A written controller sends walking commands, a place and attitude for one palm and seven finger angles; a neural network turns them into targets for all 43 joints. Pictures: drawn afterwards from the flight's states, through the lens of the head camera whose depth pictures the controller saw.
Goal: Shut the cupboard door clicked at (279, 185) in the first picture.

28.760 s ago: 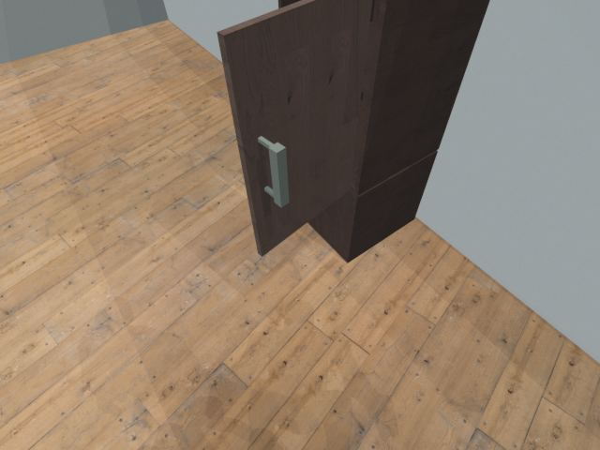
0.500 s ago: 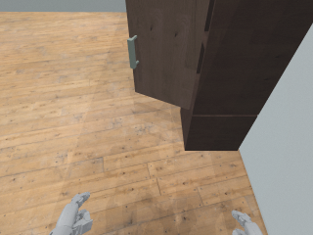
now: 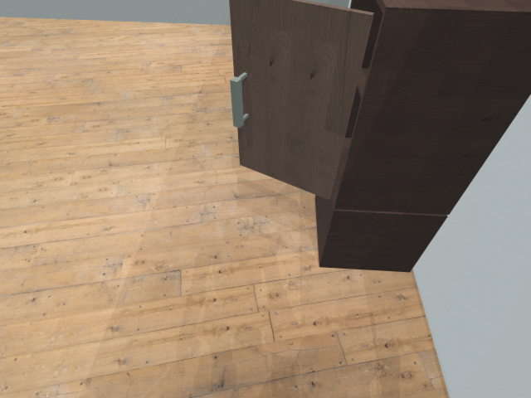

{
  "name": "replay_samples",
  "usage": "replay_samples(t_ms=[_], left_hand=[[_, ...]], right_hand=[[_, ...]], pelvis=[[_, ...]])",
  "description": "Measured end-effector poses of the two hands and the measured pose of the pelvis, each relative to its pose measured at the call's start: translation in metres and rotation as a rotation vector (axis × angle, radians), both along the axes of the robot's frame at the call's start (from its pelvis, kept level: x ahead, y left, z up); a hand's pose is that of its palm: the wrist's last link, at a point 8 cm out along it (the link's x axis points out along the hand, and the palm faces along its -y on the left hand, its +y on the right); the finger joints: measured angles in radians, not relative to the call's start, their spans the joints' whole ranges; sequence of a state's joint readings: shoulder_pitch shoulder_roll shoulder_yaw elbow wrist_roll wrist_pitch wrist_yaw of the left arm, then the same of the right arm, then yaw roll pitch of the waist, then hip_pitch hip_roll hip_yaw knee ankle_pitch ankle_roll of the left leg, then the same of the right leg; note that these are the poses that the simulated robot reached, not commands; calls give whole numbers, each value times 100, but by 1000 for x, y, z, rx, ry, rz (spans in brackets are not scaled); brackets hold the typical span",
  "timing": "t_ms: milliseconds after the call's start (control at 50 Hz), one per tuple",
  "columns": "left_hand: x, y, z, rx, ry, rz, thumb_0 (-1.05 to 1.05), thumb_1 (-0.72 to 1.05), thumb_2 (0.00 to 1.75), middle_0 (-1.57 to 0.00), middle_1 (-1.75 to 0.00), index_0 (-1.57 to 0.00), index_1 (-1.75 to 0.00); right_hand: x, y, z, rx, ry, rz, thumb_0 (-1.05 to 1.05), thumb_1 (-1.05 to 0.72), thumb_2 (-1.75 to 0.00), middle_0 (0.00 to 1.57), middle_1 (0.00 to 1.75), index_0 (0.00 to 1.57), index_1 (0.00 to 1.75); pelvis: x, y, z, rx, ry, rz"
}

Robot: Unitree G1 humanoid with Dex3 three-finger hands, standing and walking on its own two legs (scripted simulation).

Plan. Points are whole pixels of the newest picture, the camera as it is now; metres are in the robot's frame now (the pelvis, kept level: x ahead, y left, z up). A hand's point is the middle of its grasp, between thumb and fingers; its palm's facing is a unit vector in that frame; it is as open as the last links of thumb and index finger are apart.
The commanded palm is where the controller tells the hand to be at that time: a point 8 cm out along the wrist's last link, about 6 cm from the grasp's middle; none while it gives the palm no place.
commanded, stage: let the arm hang, fingers relaxed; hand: left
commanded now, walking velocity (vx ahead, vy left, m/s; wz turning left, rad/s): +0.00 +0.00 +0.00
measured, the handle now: (241, 100) +0.94 +0.13 -0.05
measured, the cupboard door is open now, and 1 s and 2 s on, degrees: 64 64 64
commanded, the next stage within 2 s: look to check the result in 0.40 s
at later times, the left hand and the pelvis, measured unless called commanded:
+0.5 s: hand out of the picture -0.03 +0.15 -0.18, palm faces +0.02 -0.99 -0.17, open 7.4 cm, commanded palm none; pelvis +0.00 -0.01 +0.00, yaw -1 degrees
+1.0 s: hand out of the picture -0.01 +0.16 -0.18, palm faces +0.00 -0.98 -0.18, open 7.4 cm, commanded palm none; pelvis +0.01 -0.01 +0.00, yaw -1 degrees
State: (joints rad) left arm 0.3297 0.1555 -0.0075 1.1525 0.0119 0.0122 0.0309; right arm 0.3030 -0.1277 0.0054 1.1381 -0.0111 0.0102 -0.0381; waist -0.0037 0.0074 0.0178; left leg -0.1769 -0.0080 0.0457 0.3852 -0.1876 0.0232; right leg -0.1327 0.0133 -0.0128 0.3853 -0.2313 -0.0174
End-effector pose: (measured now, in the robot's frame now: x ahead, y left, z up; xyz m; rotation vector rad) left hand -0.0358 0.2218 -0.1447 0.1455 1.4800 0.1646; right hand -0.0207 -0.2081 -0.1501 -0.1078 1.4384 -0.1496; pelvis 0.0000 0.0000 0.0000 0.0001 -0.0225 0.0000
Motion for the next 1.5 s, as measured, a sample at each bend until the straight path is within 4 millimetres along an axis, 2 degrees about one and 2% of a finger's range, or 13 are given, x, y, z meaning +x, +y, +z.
replay_samples(t_ms=[140,240,480,680,980,1280,1360,1440,1500], left_hand=[[13,-21,-5,-45,-45,-5,0,91,89,-20,-30,-20,-30],[15,-28,-7,-59,-50,-8,0,91,89,-20,-30,-20,-30],[4,-21,-4,-30,-12,-2,0,91,89,-20,-30,-20,-30],[2,-16,-2,-15,0,-8,0,91,89,-20,-30,-19,-30],[25,-14,-2,-16,-39,-25,0,91,89,-20,-30,-20,-30],[43,1,-6,23,-95,24,0,91,89,-20,-30,-20,-30],[44,12,-13,33,-130,72,0,91,89,-20,-30,-20,-30],[43,29,-23,40,-157,118,0,91,89,-20,-30,-20,-30],[45,39,-17,61,-160,128,0,91,89,-20,-30,-20,-30]], right_hand=[[1,2,-1,4,-15,-9,1,-91,-90,20,30,20,30],[-3,0,0,0,-13,-19,1,-91,-90,20,30,20,30],[-17,-1,0,2,30,-34,1,-90,-90,20,30,20,30],[-14,-4,0,0,32,-35,0,-90,-90,20,30,20,30],[4,-13,2,-20,-5,-23,0,-90,-90,20,30,20,30],[21,-21,-2,-30,7,26,0,-90,-90,20,30,20,30],[34,-23,-6,-49,8,70,1,-90,-90,20,30,20,30],[56,-21,-5,-75,-28,128,1,-90,-90,20,30,20,30],[72,-20,1,-90,-72,170,1,-90,-90,20,30,20,30]], pelvis=[[1,-2,0,3,-6,-5],[1,-4,0,4,-6,-8],[3,-7,0,3,-4,-12],[3,-7,0,3,-4,-16],[7,-7,0,4,-1,-18],[8,-7,-7,0,11,46],[6,-1,-15,-18,6,102],[4,7,-21,-7,1,143],[0,9,-18,-9,15,168]])
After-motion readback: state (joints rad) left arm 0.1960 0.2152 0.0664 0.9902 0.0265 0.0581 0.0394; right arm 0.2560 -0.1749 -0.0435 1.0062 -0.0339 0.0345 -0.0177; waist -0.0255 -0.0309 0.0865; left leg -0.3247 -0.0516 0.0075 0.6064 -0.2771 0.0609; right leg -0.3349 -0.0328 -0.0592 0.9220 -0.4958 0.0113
